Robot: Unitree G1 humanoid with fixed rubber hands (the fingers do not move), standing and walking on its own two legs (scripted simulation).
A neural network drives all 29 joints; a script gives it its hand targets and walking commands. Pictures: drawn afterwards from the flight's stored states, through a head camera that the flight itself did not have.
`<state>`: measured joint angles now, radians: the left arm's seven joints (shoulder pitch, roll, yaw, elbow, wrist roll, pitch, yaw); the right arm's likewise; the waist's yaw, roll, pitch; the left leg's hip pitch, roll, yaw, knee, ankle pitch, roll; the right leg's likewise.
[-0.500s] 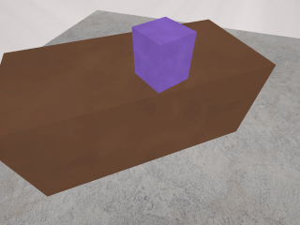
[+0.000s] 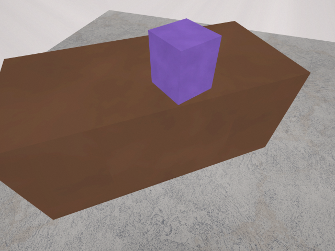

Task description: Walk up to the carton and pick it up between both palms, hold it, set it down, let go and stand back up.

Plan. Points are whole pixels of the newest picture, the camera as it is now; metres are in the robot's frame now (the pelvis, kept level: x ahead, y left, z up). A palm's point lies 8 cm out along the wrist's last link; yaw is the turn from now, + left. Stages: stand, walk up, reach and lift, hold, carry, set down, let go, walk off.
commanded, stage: stand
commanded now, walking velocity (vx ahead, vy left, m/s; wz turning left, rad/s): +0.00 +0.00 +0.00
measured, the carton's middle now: (182, 61) +0.85 -0.04 +0.00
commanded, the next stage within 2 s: walk up in 1.06 s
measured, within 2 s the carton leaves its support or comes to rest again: neither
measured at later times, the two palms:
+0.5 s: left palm out of the picture +0.04 +0.28 -0.13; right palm out of the picture +0.04 -0.28 -0.13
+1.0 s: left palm out of the picture +0.03 +0.28 -0.13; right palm out of the picture +0.04 -0.27 -0.13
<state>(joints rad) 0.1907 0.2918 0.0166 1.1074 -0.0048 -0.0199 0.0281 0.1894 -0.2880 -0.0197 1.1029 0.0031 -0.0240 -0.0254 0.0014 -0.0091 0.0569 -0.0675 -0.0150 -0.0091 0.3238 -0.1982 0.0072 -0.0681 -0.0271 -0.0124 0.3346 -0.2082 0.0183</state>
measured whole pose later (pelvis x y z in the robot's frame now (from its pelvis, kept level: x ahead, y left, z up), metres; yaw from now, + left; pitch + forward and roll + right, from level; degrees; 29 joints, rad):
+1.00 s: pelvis +0.01 +0.00 +0.00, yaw +1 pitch -3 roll +0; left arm 0.20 0.29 0.02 1.11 0.00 -0.02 0.03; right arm 0.20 -0.28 -0.02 1.11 0.00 -0.02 -0.03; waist 0.00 -0.01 0.06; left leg -0.06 -0.02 -0.02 0.32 -0.20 0.01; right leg -0.05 -0.03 -0.02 0.33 -0.21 0.02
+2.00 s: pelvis +0.17 -0.11 -0.04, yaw +15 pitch -6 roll +0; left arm 0.42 0.39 0.09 0.61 0.05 0.03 -0.05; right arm 0.34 -0.40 -0.06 0.62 -0.02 -0.04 -0.01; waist 0.06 -0.09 0.09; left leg -0.33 -0.01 0.02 0.71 -0.28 0.03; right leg -0.18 -0.09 -0.18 0.76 -0.48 -0.02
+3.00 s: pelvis +0.47 -0.23 -0.03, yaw +27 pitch -4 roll +0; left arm 0.33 0.39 -0.01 0.76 -0.01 0.00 -0.03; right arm 0.20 -0.37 0.01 0.73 0.01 -0.01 -0.02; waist 0.03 -0.03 0.07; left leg -0.26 -0.01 -0.02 0.68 -0.34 0.00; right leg -0.21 -0.03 -0.12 0.68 -0.39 -0.03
